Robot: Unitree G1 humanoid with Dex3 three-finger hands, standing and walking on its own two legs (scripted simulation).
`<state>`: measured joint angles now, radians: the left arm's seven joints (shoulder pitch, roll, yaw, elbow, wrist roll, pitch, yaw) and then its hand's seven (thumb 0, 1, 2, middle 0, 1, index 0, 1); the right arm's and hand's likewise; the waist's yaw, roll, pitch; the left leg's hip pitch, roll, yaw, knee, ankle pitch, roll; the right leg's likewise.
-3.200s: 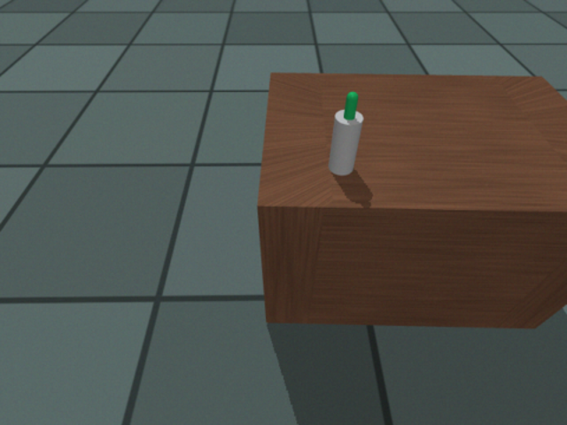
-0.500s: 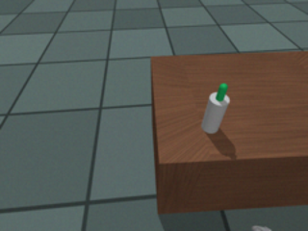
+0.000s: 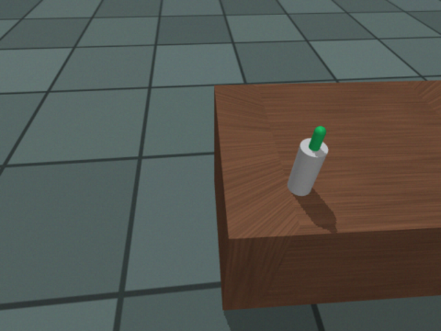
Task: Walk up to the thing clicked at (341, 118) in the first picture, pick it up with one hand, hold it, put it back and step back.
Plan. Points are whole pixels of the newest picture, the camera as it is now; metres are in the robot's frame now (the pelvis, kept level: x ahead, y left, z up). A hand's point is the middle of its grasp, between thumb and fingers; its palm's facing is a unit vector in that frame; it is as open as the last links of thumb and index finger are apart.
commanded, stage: walk up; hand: right
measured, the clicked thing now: (309, 160) +0.52 -0.23 -0.02
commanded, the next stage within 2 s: stand in 0.12 s
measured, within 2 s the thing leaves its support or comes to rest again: neither
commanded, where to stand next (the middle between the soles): +0.06 -0.02 m, yaw +0 degrees
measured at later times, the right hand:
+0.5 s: hand out of the picture +0.10 -0.25 -0.16, palm faces -0.03 +0.94 -0.33, open 7.4 cm
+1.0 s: hand out of the picture +0.11 -0.25 -0.16, palm faces -0.02 +0.94 -0.34, open 7.4 cm
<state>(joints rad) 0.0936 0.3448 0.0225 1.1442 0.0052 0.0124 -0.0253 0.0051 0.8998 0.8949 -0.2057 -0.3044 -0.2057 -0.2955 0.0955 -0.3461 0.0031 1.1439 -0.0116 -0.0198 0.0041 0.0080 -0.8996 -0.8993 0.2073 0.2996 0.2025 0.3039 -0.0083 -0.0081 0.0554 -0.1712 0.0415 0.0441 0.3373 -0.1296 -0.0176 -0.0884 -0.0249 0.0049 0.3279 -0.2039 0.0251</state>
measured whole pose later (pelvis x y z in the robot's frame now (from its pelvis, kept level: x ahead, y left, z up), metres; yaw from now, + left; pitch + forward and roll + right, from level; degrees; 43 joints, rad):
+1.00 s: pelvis +0.03 +0.00 +0.00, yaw +1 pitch -2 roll +0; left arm 0.10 0.35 0.01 1.13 0.01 -0.01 -0.01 0.00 0.90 0.89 -0.21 -0.30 -0.21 -0.30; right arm 0.09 -0.35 0.00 1.14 -0.01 -0.01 0.00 0.01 -0.90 -0.90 0.21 0.30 0.20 0.30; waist -0.01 0.00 0.05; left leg -0.13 0.03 0.04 0.32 -0.16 -0.02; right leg -0.04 -0.03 -0.01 0.30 -0.23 0.03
